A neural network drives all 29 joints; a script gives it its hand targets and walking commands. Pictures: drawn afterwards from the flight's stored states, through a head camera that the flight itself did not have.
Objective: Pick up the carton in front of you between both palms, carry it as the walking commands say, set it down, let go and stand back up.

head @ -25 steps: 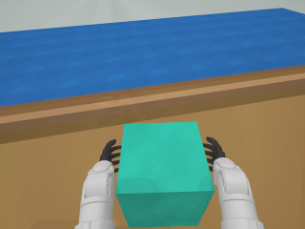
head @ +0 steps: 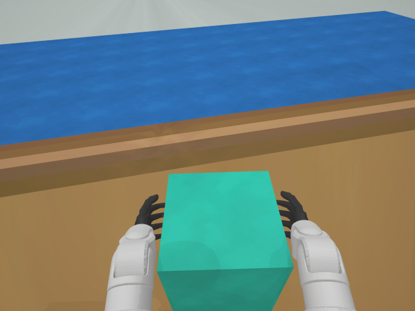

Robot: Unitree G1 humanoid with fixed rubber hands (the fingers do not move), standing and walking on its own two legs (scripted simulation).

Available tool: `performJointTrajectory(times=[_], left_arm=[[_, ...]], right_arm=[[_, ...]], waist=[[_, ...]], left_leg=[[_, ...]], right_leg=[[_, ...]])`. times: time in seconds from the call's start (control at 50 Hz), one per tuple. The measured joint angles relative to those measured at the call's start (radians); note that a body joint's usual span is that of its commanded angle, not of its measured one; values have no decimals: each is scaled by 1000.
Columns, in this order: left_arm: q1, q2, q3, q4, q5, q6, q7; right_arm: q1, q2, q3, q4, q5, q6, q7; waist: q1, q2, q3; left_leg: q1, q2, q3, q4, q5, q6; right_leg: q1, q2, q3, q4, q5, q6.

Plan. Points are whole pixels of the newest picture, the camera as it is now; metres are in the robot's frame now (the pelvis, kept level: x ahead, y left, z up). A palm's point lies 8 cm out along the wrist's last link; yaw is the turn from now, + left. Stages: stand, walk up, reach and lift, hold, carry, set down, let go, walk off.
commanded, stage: hold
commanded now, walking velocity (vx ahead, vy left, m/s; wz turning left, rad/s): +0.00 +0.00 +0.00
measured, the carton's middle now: (220, 245) +0.29 +0.00 -0.03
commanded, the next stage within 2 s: carry in 0.06 s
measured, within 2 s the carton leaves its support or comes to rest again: neither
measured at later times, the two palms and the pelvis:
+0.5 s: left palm (143, 189) +0.38 +0.17 +0.06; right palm (279, 186) +0.38 -0.13 +0.06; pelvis +0.11 +0.01 -0.02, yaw -1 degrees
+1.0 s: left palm (151, 120) +0.66 +0.20 +0.06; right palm (248, 115) +0.67 -0.10 +0.06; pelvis +0.40 +0.04 -0.03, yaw +1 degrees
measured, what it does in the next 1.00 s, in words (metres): walks ahead: right foot, then left foot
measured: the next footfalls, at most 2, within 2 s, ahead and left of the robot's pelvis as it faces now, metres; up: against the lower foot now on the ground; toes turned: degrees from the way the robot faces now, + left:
right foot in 0.60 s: +0.24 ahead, -0.08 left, +0.00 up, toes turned -9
left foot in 1.00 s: +0.57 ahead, +0.13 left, +0.00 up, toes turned +14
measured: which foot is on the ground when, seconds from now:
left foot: down 0.00-0.60, up 0.62-0.98, down 1.00-1.00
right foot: down 0.00-0.44, up 0.46-0.58, down 0.60-1.00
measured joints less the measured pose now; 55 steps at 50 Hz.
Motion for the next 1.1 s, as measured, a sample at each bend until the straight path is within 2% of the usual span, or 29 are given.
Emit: performJointTrajectory(times=[0.08, 0.12, 0.16, 0.22, 0.3, 0.36, 0.42, 0.44, 0.5, 0.54, 0.58, 0.62, 0.66, 0.7, 0.72, 0.76, 0.84, 0.94, 0.98, 1.0, 1.02, 1.06, 1.1], left_arm=[[1, 1, -1, -1, -5, 7, 2], [10, 2, -8, -9, -15, 14, 9], [22, 5, -17, -33, -31, 26, 17], [32, 7, -29, -103, -59, 58, 29], [51, 11, -58, -200, -94, 140, 51], [58, 10, -86, -255, -109, 217, 74], [80, 23, -91, -340, -129, 295, 90], [91, 32, -85, -372, -140, 315, 91], [123, 37, -67, -441, -170, 361, 92], [131, 15, -60, -482, -176, 384, 93], [125, 14, -79, -521, -179, 398, 94], [96, 13, -101, -534, -178, 406, 95], [81, 12, -115, -525, -171, 415, 97], [78, 12, -111, -530, -166, 437, 101], [79, 12, -105, -534, -165, 446, 102], [76, 12, -90, -539, -163, 460, 103], [64, 11, -70, -533, -165, 458, 105], [71, 11, -76, -512, -168, 440, 100], [78, 12, -80, -516, -167, 439, 100], [83, 13, -80, -520, -166, 438, 99], [84, 14, -74, -515, -165, 433, 98], [89, 14, -60, -497, -164, 425, 97], [100, 15, -64, -490, -160, 424, 97]], right_arm=[[3, -1, 0, -3, 7, 6, -3], [14, -3, 6, -10, 18, 12, -10], [27, -5, 16, -36, 32, 25, -17], [36, -7, 31, -103, 56, 56, -30], [61, -13, 45, -207, 92, 137, -46], [75, -35, 56, -271, 127, 216, -60], [68, -31, 71, -316, 152, 285, -76], [62, -19, 78, -329, 152, 301, -81], [88, -10, 117, -391, 150, 349, -102], [113, -15, 124, -455, 156, 381, -108], [121, -15, 115, -523, 162, 407, -112], [122, -17, 91, -579, 170, 423, -114], [116, -16, 67, -588, 180, 438, -114], [99, -15, 61, -574, 185, 456, -115], [89, -14, 62, -563, 186, 463, -115], [71, -11, 65, -543, 185, 469, -115], [51, -9, 77, -519, 168, 458, -112], [79, -12, 85, -523, 158, 443, -107], [87, -13, 89, -524, 159, 439, -107], [85, -13, 90, -521, 160, 438, -107], [83, -12, 95, -506, 160, 427, -107], [77, -11, 101, -468, 157, 412, -105], [85, -12, 104, -454, 160, 407, -105]], waist=[[2, 0, -34], [2, 0, -78], [2, 1, -117], [5, 1, -156], [3, 2, -213], [-1, 2, -246], [3, -29, -253], [3, -28, -251], [-1, 14, -236], [-9, 37, -211], [-19, 54, -176], [-25, 51, -151], [-15, 35, -148], [-7, 12, -152], [-1, 4, -155], [13, -11, -161], [36, -24, -166], [38, -18, -158], [34, -24, -145], [29, -22, -139], [17, -38, -132], [0, -44, -111], [-12, -32, -86]], left_leg=[[-49, -1, 1, 37, -14, -1], [-103, -1, 3, 88, -78, 0], [-144, 2, 7, 119, -142, 0], [-193, 5, 14, 150, -127, 1], [-240, 13, 21, 224, -178, 7], [-257, 39, 61, 255, -199, 12], [-228, 19, 101, 226, -205, 0], [-220, 17, 115, 223, -221, 3], [-177, 42, 129, 178, -240, 9], [-133, 61, 122, 127, -236, 3], [-93, 79, 108, 114, -252, -7], [-115, 93, 113, 246, -296, -10], [-222, 79, 112, 511, -290, 3], [-335, 69, 138, 705, -259, 23], [-382, 71, 153, 738, -228, 26], [-452, 77, 179, 705, -168, 23], [-538, 81, 204, 490, -76, 10], [-547, 73, 272, 226, 58, 24], [-506, 55, 311, 162, 86, 37], [-472, 47, 328, 137, 86, 44], [-467, 37, 342, 171, 92, 74], [-456, 37, 358, 232, 32, 115], [-404, 39, 364, 194, 7, 116]], right_leg=[[-50, 1, 0, 37, -14, 2], [-104, 2, -3, 90, -84, 2], [-145, 0, -10, 122, -155, 1], [-195, -5, -24, 155, -141, -1], [-227, -6, -37, 196, -139, -10], [-227, -14, -54, 219, -185, -2], [-249, -47, -44, 284, -238, 5], [-284, -58, -65, 355, -226, 3], [-387, -46, -148, 500, -357, 2], [-426, -27, -197, 438, -338, -3], [-416, -5, -244, 276, -209, -10], [-371, -5, -282, 199, -44, -50], [-340, -14, -298, 214, -71, -86], [-286, -21, -297, 168, -110, -92], [-254, -23, -294, 130, -111, -86], [-187, -29, -284, 47, -96, -68], [-67, -42, -266, -62, -105, -54], [73, -59, -258, -92, -193, -10], [111, -76, -247, -36, -264, 11], [109, -87, -238, 43, -312, 17], [74, -114, -228, 172, -351, 16], [-78, -109, -153, 522, -306, 3], [-235, -88, -125, 763, -246, -23]])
